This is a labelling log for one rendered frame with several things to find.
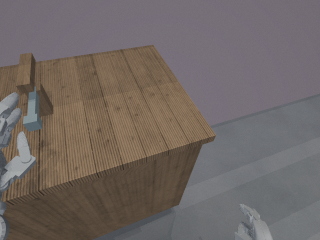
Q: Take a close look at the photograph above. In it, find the right robot hand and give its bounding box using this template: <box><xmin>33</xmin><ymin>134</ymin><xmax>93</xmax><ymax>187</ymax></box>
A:
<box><xmin>234</xmin><ymin>203</ymin><xmax>273</xmax><ymax>240</ymax></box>

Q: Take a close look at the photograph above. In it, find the robot left forearm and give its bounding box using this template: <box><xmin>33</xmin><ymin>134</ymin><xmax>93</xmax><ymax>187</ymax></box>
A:
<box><xmin>0</xmin><ymin>200</ymin><xmax>10</xmax><ymax>240</ymax></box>

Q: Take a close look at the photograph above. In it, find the tap lever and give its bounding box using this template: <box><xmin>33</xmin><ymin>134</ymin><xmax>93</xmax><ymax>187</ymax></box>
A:
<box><xmin>23</xmin><ymin>86</ymin><xmax>42</xmax><ymax>132</ymax></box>

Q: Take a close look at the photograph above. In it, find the counter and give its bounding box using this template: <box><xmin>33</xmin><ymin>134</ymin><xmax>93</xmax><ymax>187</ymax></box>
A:
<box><xmin>0</xmin><ymin>45</ymin><xmax>216</xmax><ymax>240</ymax></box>

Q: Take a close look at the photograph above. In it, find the left robot hand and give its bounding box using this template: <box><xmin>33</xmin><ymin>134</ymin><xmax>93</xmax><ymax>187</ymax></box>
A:
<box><xmin>0</xmin><ymin>92</ymin><xmax>36</xmax><ymax>200</ymax></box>

